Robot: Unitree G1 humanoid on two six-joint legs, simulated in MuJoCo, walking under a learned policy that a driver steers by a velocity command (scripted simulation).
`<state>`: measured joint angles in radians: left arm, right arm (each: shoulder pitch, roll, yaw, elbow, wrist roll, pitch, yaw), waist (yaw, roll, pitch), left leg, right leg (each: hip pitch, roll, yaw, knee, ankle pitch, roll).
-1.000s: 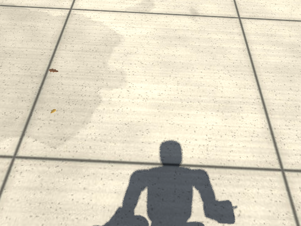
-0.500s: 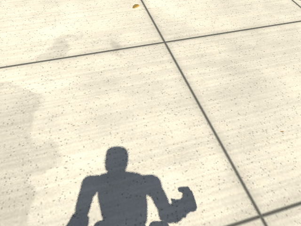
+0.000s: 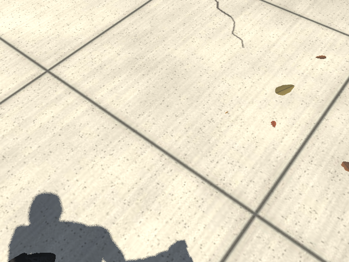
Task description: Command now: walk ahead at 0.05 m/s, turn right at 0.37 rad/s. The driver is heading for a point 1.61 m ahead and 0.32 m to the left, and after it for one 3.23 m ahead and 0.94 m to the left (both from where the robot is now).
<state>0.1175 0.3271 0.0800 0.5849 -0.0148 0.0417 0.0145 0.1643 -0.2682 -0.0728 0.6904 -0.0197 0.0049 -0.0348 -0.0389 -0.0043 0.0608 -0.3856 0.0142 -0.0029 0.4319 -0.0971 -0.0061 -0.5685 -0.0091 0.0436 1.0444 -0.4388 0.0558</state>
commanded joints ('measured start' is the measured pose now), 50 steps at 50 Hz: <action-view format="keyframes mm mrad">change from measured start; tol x32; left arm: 1 58 17 -12 -44 12 -12 -6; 50 94 35 21 3 -18 2 -32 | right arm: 1 -43 -159 -35 -61 20 -9 13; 50 -103 -162 -46 -101 20 23 5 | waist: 1 30 175 -249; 7 60 -274 -196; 23 13 -134 -143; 26 -16 382 -211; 50 38 121 -151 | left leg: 1 167 218 -197 -95 287 248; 7 -231 -15 -28 357 -521 -25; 12 -279 7 -45 855 -319 -103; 23 49 4 125 162 -146 13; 26 394 374 -613 -41 572 384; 40 199 276 -166 -137 -2 263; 50 328 324 -12 -14 350 215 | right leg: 1 175 15 -17 -209 24 -16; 6 685 -273 257 -671 439 -178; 20 457 -342 -61 -644 587 -252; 27 -221 -10 15 291 -246 24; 50 138 -57 -124 -309 33 -29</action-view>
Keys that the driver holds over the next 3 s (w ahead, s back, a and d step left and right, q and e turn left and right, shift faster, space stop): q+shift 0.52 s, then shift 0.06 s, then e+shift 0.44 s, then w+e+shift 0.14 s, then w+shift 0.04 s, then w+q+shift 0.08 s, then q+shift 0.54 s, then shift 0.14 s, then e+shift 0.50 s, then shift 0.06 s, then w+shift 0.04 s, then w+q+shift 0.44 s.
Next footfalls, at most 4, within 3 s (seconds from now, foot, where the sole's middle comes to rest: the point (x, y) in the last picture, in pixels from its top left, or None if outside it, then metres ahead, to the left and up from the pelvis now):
0.10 right None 0.06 -0.13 -0.77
0.48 left None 0.02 0.14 -0.77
1.06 right None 0.06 -0.09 -0.77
1.56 left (153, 256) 0.44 0.10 -0.77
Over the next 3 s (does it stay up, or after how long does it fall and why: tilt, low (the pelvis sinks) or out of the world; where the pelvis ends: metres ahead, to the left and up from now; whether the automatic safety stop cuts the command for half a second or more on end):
stays up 0.62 -0.06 -0.01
